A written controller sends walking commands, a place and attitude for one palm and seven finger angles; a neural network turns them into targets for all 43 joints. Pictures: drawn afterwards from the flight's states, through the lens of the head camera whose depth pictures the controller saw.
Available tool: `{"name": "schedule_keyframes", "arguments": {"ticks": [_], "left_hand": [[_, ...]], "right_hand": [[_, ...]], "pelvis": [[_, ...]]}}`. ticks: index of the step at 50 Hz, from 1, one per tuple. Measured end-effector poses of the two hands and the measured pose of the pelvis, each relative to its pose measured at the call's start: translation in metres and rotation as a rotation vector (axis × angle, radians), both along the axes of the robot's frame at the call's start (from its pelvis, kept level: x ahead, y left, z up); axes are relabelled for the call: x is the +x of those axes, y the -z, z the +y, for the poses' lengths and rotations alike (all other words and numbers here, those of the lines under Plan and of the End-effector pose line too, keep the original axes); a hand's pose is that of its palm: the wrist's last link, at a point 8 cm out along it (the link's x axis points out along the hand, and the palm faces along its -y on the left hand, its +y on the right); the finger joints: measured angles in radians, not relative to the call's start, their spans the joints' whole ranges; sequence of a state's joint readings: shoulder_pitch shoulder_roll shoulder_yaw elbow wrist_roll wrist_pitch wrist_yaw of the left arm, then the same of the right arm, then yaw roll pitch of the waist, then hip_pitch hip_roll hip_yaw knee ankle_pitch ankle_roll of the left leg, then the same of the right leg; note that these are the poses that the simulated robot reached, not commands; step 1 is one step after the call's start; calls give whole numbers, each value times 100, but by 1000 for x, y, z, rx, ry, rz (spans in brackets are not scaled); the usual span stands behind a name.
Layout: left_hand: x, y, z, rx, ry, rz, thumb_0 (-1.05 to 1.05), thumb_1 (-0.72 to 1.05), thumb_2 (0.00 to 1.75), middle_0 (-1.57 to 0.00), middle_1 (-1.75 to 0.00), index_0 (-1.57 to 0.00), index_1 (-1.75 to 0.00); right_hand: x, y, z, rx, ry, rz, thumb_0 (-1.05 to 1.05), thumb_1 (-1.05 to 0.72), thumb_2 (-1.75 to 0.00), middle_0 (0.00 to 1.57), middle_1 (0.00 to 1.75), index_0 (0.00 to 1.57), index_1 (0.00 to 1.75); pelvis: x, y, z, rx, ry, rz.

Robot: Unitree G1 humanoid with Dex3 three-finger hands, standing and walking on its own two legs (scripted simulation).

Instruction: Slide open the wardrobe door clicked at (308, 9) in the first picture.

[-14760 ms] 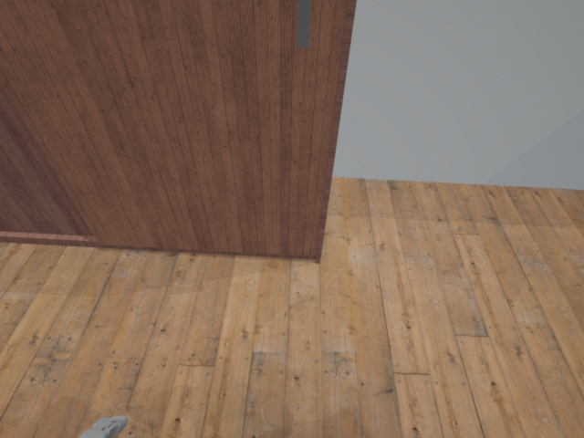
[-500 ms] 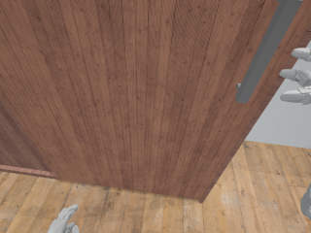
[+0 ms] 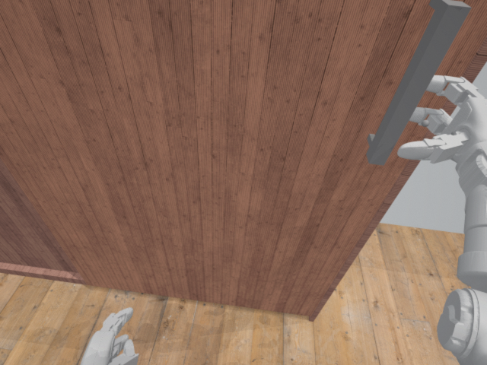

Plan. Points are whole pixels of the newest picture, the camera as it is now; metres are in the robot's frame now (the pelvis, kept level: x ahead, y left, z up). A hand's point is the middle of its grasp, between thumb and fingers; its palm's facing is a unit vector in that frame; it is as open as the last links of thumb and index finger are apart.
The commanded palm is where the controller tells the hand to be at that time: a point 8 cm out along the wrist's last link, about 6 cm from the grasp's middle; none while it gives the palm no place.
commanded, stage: feel for the door with the fingertips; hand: right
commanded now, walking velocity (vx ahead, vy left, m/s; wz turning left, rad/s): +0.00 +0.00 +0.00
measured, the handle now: (402, 89) +0.47 -0.19 +0.27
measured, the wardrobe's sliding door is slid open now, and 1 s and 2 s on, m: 0.00 0.00 0.00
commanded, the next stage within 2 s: slide the fingers in behind the handle in 0.36 s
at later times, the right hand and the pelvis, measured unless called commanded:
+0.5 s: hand (432, 115) +0.43 -0.23 +0.26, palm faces +0.10 +0.99 -0.03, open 13.8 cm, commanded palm +0.40 -0.27 +0.26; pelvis +0.00 +0.00 +0.00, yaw -1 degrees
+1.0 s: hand (433, 125) +0.41 -0.23 +0.25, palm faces +0.10 +1.00 -0.02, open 14.0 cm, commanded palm +0.39 -0.27 +0.26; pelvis -0.01 +0.00 +0.00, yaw +0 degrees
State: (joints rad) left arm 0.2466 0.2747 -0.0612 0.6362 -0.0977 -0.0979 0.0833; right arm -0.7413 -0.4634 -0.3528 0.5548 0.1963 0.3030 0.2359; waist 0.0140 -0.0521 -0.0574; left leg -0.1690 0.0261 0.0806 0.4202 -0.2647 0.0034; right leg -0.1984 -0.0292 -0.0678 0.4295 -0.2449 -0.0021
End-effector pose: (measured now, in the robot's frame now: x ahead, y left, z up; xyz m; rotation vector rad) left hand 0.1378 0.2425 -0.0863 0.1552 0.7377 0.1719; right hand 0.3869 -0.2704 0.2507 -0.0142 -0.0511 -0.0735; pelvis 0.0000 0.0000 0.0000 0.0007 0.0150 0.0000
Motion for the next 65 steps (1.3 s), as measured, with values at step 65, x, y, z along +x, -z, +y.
{"name": "schedule_keyframes", "arguments": {"ticks": [65], "left_hand": [[-5,0,-1,5,-13,21,1,90,90,-20,-30,-21,-30]], "right_hand": [[12,-3,18,21,-12,8,-1,50,-30,31,121,30,120]], "pelvis": [[-2,0,-2,2,-2,4]]}}
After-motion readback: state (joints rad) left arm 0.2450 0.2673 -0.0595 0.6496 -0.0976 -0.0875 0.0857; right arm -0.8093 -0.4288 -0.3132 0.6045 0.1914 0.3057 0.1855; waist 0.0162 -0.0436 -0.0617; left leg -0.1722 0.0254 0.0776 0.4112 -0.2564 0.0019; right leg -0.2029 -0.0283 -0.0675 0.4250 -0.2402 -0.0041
